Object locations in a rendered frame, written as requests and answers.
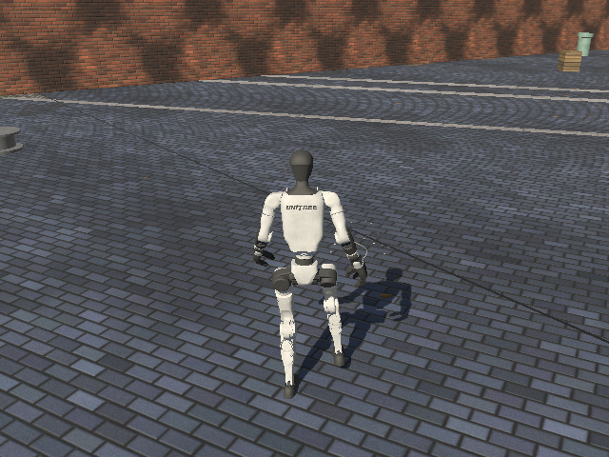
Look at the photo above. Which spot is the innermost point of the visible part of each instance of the right robot foot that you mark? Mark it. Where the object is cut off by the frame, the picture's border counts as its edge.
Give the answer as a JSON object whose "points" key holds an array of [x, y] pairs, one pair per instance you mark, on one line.
{"points": [[338, 358]]}

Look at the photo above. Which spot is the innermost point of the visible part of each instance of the robot left forearm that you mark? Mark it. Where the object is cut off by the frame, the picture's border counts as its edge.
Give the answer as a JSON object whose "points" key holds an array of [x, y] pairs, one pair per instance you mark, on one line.
{"points": [[259, 247]]}

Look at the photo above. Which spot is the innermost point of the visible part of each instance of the robot foot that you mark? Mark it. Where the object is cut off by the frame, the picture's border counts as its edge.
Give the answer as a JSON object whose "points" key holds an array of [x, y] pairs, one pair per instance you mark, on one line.
{"points": [[289, 391], [338, 358]]}

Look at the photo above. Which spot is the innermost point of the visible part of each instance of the robot right forearm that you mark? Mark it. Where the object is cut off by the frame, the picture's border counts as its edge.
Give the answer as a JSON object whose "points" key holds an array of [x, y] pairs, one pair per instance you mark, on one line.
{"points": [[352, 253]]}

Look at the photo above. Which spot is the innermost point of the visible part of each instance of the left robot foot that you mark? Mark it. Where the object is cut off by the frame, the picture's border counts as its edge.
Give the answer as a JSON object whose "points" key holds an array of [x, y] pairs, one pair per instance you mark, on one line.
{"points": [[289, 391]]}

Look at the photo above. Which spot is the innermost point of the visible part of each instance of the right robot upper arm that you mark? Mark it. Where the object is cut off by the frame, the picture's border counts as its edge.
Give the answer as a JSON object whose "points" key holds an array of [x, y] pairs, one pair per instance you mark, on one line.
{"points": [[332, 200]]}

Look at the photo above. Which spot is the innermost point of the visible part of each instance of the robot right hand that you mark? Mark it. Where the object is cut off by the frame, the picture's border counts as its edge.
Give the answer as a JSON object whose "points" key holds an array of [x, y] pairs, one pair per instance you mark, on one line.
{"points": [[360, 272]]}

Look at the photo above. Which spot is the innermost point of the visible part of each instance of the left robot upper arm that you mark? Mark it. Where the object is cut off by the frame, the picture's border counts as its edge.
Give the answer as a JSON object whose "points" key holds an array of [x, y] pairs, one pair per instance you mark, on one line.
{"points": [[272, 201]]}

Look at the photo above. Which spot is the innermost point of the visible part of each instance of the robot left hand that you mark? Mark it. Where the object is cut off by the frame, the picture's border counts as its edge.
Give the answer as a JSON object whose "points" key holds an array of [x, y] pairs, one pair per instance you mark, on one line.
{"points": [[261, 262]]}

